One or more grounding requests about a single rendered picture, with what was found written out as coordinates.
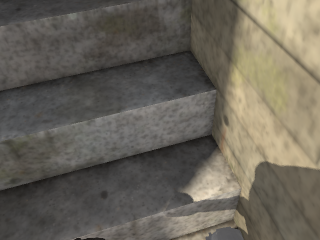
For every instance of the robot right thigh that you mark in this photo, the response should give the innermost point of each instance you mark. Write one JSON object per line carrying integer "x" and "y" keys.
{"x": 225, "y": 233}

